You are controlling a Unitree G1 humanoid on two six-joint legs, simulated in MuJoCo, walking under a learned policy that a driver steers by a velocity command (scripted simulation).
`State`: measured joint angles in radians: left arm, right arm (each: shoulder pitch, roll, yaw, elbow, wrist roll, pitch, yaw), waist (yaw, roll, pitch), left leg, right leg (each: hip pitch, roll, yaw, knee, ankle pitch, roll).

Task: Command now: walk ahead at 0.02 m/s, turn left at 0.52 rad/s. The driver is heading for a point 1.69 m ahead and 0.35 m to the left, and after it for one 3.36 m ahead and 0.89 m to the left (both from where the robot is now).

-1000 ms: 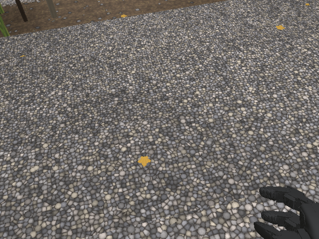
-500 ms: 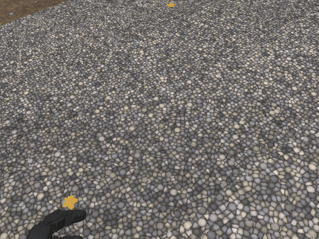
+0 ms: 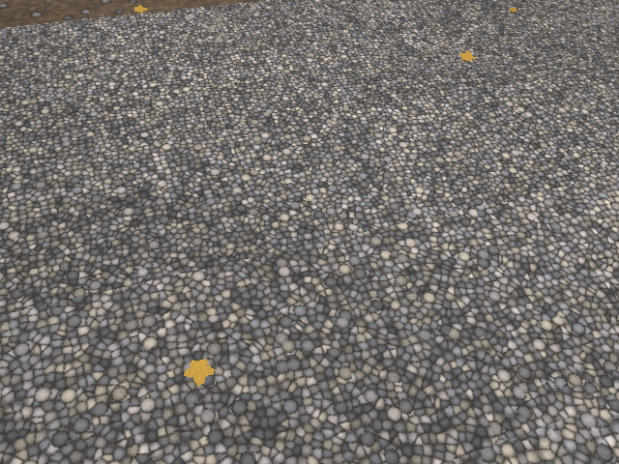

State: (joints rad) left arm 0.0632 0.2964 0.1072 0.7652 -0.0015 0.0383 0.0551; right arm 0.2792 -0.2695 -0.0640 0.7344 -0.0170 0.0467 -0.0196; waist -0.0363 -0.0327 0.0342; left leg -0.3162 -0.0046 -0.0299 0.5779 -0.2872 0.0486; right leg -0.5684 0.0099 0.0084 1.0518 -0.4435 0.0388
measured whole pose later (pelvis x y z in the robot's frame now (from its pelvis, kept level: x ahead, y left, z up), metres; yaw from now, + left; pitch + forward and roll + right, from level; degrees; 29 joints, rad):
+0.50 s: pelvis +0.02 -0.03 +0.00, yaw +17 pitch +2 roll -1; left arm 0.11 0.29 0.08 0.79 0.02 -0.01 0.00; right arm 0.19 -0.35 -0.08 0.60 0.02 0.07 -0.04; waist -0.02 0.05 0.05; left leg -0.42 -0.15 -0.23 0.86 -0.52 0.00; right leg -0.27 0.04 0.07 0.50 -0.26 -0.01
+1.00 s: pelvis +0.00 +0.00 +0.00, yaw +21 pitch -2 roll +0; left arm 0.17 0.28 0.03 0.90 0.01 0.01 0.00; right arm 0.20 -0.23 -0.02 0.67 -0.02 0.03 -0.01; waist 0.03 -0.01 0.05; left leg -0.19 -0.03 -0.06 0.53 -0.31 0.02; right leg -0.20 -0.04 0.04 0.50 -0.27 0.06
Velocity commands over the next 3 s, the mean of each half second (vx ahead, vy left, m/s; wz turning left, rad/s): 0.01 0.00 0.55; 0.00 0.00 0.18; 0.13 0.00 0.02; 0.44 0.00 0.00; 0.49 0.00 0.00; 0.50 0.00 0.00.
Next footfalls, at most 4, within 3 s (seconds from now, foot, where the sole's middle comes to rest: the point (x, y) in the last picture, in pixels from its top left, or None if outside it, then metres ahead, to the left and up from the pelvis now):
0.42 right None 0.09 -0.13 -0.77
0.76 left None -0.01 0.11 -0.77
2.12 left None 0.51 0.34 -0.95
2.58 right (195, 340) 0.84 0.22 -0.95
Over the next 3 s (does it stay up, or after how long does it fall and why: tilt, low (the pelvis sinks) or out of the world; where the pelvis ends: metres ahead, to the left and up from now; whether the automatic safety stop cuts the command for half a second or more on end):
stays up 0.84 0.31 -0.17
